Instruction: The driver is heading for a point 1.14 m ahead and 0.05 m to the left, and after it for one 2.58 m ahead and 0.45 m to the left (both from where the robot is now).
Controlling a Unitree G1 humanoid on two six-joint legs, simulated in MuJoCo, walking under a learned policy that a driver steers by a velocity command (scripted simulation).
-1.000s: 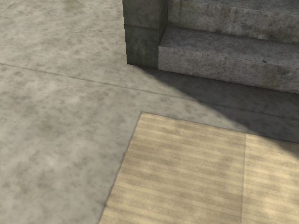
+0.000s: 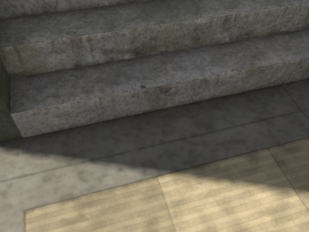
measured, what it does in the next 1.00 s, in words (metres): walks ahead: right foot, then left foot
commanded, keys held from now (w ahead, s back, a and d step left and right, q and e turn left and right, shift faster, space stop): w+e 0.14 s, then w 0.26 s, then w+q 0.60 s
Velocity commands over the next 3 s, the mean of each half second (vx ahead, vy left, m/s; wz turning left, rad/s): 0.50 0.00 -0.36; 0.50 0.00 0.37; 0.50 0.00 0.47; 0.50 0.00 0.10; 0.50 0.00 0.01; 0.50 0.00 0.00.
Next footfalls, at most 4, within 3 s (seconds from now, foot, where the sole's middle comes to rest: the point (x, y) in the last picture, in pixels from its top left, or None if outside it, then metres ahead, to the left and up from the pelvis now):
0.30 right None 0.30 -0.13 -0.78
0.84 left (153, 201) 0.62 0.00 -0.78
1.34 right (174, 143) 0.94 -0.11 -0.78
1.74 left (135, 146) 0.92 0.09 -0.78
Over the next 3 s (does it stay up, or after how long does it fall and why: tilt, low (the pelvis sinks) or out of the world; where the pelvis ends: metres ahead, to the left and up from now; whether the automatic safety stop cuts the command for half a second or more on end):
stays up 1.42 0.11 0.30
